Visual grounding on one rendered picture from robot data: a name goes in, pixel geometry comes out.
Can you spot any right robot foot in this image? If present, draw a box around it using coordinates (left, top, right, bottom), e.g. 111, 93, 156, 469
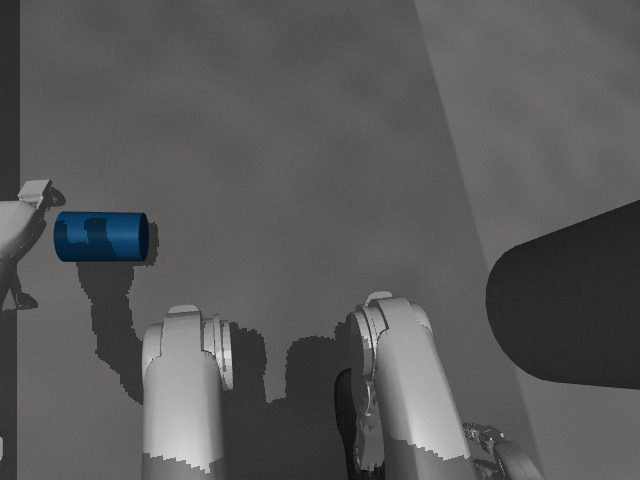
334, 368, 385, 480

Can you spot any right robot hand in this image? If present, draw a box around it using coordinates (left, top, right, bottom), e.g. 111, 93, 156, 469
462, 423, 544, 480

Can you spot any left robot hand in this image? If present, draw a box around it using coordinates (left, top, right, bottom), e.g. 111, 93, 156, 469
0, 179, 66, 311

